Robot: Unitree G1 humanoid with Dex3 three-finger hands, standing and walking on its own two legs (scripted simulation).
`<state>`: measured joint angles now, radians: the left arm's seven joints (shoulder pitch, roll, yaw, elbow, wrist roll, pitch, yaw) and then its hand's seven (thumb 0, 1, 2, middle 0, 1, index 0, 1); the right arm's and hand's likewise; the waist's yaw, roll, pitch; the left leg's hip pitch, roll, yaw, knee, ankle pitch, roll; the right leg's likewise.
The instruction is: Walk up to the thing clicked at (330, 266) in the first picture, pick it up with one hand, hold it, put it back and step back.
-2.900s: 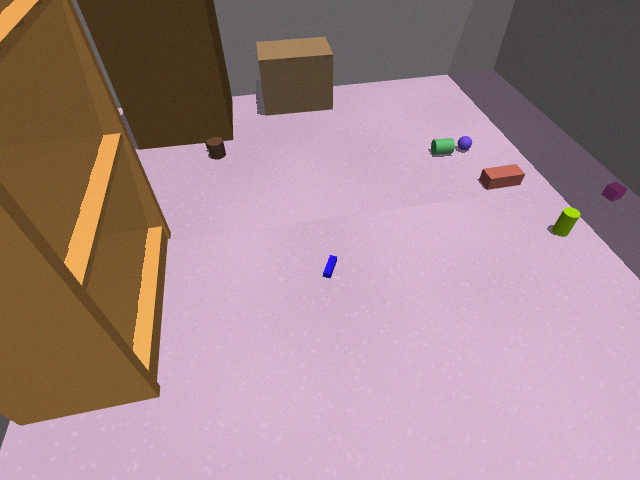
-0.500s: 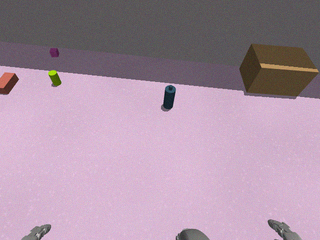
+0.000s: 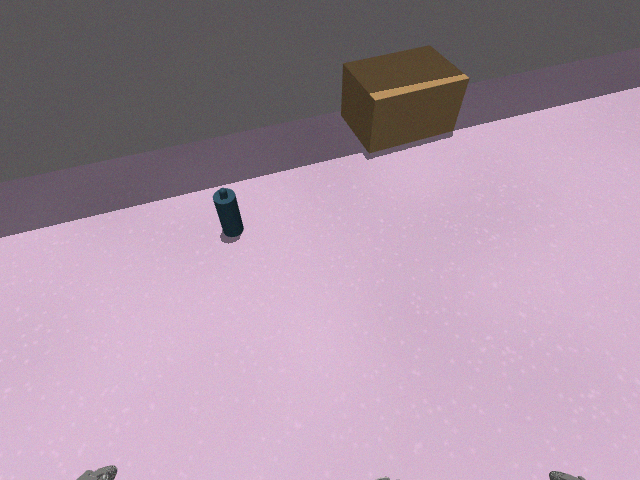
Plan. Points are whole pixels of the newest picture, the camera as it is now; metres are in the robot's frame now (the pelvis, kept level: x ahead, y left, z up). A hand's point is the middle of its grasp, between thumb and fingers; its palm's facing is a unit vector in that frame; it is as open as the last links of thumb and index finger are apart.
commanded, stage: walk up
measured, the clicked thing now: out of the picture -0.08 +0.99 -0.73
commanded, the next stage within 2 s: stand in 1.78 s
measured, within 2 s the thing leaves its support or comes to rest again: neither
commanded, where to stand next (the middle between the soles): +0.05 -0.02 m, yaw -32 degrees
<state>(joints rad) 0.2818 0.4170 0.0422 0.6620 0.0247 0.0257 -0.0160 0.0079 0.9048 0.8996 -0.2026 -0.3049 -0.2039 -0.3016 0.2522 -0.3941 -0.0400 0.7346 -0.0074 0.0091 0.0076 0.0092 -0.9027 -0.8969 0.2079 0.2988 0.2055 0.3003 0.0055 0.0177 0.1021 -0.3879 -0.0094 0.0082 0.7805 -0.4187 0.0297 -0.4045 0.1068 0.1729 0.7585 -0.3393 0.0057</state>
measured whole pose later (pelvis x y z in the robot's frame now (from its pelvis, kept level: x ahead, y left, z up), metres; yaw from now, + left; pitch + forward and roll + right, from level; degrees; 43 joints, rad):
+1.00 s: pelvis -0.02 +0.00 +0.00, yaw -28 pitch -2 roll -2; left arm 0.25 0.41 0.06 0.88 0.03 -0.03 -0.01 0.01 0.91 0.90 -0.20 -0.30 -0.20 -0.30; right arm 0.29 -0.43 -0.04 0.83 -0.04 0.00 0.02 0.01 -0.90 -0.90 0.21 0.30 0.21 0.30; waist -0.03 0.04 0.10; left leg -0.36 0.13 0.06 0.80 -0.39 -0.01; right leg -0.31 0.06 0.01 0.68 -0.33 -0.02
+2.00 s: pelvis +0.00 +0.00 +0.04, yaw -33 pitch -2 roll +0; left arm 0.05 0.34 -0.01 1.13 0.01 -0.02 0.00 0.01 0.91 0.90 -0.20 -0.30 -0.20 -0.30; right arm 0.08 -0.36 -0.01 1.15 -0.01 0.00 0.02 0.01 -0.90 -0.90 0.21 0.30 0.20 0.30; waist -0.03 0.00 0.06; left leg -0.13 0.04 0.09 0.36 -0.19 -0.02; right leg -0.15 0.02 0.12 0.38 -0.19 0.02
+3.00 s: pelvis +0.02 +0.00 +0.04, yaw -31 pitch -1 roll +0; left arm 0.10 0.35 -0.01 1.13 0.01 -0.01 0.00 0.01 0.91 0.90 -0.20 -0.30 -0.20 -0.30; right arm 0.08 -0.35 -0.01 1.14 -0.01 -0.01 0.01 0.01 -0.90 -0.90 0.21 0.30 0.21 0.30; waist -0.01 0.00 0.04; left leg -0.11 0.02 0.05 0.32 -0.19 -0.01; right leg -0.11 -0.01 0.08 0.33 -0.20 0.03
